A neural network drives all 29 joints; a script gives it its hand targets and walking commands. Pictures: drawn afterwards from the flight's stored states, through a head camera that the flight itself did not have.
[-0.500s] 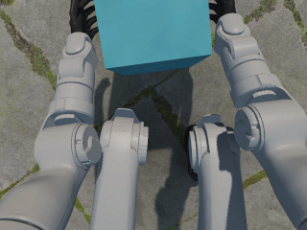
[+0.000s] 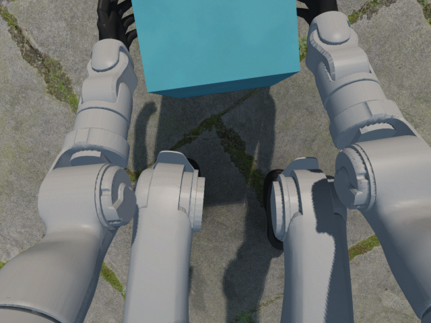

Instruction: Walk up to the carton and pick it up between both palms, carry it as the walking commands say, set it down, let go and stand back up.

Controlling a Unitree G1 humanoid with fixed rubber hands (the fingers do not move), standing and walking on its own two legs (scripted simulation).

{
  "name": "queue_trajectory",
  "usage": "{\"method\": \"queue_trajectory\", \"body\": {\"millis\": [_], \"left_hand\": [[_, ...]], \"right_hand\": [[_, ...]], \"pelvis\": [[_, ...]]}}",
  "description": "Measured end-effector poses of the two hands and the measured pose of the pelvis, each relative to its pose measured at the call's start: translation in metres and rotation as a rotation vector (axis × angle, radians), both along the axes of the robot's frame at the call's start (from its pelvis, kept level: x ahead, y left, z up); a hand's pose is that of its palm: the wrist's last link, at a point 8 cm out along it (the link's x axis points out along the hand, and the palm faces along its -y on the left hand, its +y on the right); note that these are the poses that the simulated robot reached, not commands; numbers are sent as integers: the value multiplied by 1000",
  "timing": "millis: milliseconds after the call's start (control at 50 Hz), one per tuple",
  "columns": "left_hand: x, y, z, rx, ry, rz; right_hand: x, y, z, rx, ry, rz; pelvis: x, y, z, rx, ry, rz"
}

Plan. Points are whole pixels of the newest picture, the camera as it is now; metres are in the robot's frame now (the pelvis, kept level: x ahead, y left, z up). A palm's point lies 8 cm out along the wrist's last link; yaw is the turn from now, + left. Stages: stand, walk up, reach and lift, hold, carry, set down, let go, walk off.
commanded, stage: set down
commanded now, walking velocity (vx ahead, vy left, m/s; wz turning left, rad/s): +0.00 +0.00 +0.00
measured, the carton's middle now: (219, 46) +0.50 +0.04 -0.25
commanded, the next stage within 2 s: let go in 1.72 s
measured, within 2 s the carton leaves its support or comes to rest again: neither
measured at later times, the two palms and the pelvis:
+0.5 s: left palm (91, 38) +0.49 +0.23 -0.16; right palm (343, 4) +0.54 -0.14 -0.16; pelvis +0.00 +0.01 +0.01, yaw +0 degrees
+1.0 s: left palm out of the picture +0.49 +0.24 -0.01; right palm out of the picture +0.55 -0.14 -0.01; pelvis +0.01 +0.01 +0.11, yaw +0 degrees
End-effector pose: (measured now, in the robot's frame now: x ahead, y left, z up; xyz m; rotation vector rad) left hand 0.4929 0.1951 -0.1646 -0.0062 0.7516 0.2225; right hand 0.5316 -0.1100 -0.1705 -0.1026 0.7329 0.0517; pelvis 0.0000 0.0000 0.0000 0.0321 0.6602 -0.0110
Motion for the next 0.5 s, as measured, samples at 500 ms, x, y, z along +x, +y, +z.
{"method": "queue_trajectory", "body": {"millis": [500], "left_hand": [[0,34,8,29,-60,46]], "right_hand": [[9,-29,10,-35,-70,-32]], "pelvis": [[2,7,6,-12,35,13]]}}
